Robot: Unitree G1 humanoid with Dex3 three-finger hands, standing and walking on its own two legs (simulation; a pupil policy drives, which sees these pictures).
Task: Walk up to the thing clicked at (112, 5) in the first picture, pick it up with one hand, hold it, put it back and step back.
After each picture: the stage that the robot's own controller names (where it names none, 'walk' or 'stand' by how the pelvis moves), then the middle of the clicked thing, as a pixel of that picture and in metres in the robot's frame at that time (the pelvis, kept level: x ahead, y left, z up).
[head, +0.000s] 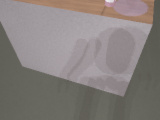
stand; out of the picture +0.94 -0.15 +0.06
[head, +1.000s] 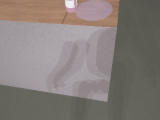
walk; out of the picture +0.83 +0.11 +0.09
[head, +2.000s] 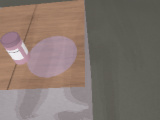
walk; (16, 48) +0.47 +0.29 +0.08
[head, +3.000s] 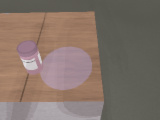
stand; (31, 58) +0.42 +0.22 +0.07
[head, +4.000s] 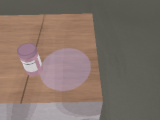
stand; (31, 60) +0.43 +0.22 +0.06
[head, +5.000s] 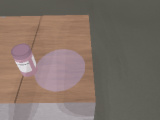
stand; (25, 60) +0.43 +0.24 +0.06
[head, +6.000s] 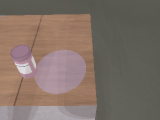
stand; (25, 62) +0.42 +0.24 +0.06
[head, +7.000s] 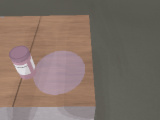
stand; (23, 63) +0.42 +0.24 +0.06
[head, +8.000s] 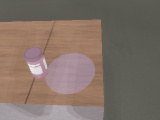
rise first; (37, 63) +0.42 +0.23 +0.06
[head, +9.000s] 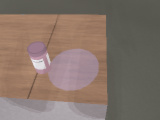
go down; (40, 58) +0.43 +0.22 +0.06
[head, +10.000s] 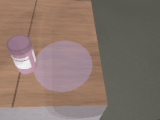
go down; (23, 55) +0.41 +0.20 +0.09
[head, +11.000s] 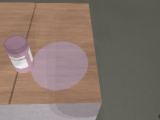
approach; (20, 55) +0.42 +0.21 +0.09
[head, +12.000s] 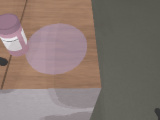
close in; (13, 36) +0.45 +0.22 +0.12
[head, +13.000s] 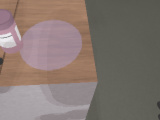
close; (6, 32) +0.46 +0.21 +0.13
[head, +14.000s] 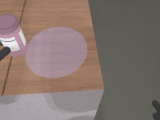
lift; (11, 36) +0.45 +0.21 +0.14
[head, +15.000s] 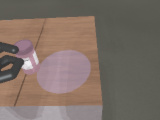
lift; (27, 57) +0.43 +0.22 +0.11
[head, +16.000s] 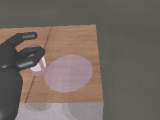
close; (36, 60) +0.46 +0.22 +0.08
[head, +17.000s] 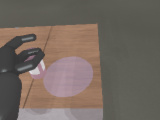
close; (35, 63) +0.44 +0.22 +0.07
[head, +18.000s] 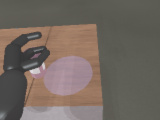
close; (35, 63) +0.45 +0.22 +0.07
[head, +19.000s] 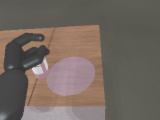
close; (38, 63) +0.45 +0.22 +0.07
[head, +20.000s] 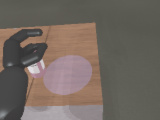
close; (34, 62) +0.45 +0.23 +0.07
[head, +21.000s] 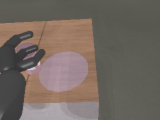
hold; (30, 59) +0.46 +0.23 +0.07
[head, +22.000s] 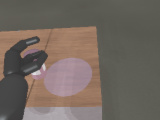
close; (35, 64) +0.45 +0.23 +0.07
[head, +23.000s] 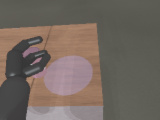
stand; (35, 62) +0.45 +0.22 +0.07
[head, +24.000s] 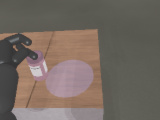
crouch; (37, 65) +0.45 +0.22 +0.07
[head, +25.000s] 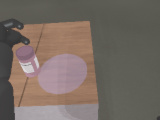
lower; (29, 61) +0.46 +0.23 +0.07
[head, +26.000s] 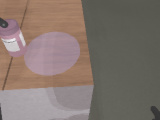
lower; (13, 38) +0.49 +0.23 +0.12
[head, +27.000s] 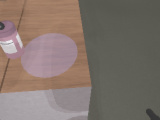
lower; (10, 40) +0.48 +0.23 +0.12
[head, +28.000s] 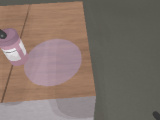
lower; (13, 47) +0.45 +0.23 +0.12
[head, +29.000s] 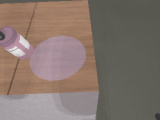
lower; (15, 44) +0.45 +0.23 +0.13
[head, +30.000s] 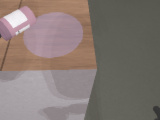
lower; (15, 23) +0.52 +0.21 +0.12
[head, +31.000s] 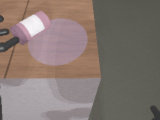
open; (31, 27) +0.51 +0.17 +0.11
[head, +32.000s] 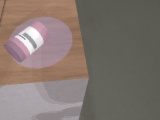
sink last; (28, 41) +0.44 +0.14 +0.11
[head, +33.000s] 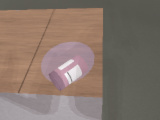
stand; (68, 72) +0.35 +0.09 +0.09
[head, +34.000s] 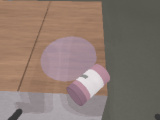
stand; (88, 84) +0.30 +0.02 +0.09
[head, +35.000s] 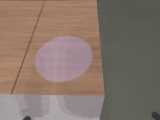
stand; out of the picture +0.20 +0.00 -0.63
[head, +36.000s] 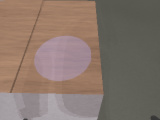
stand; out of the picture -0.04 -0.01 -0.68
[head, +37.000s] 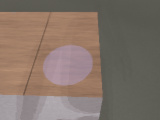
stand; out of the picture -0.02 -0.03 -0.75
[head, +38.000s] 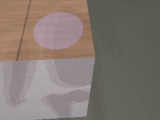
walk; out of the picture +0.10 -0.07 -0.72
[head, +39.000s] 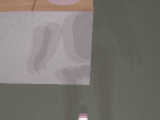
walk; out of the picture +0.34 +0.04 -0.72
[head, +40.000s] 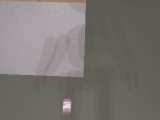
stand; (67, 106) +0.58 +0.15 -0.73
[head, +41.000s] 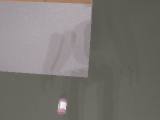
stand; (62, 106) +0.56 +0.20 -0.74
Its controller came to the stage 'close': yes
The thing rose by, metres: 0.01
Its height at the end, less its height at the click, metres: -0.81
